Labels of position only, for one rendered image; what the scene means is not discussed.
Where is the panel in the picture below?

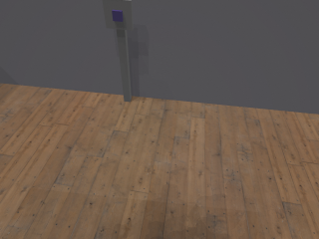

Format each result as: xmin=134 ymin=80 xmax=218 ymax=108
xmin=102 ymin=0 xmax=134 ymax=103

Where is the button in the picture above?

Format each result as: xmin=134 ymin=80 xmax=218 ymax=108
xmin=112 ymin=9 xmax=124 ymax=22

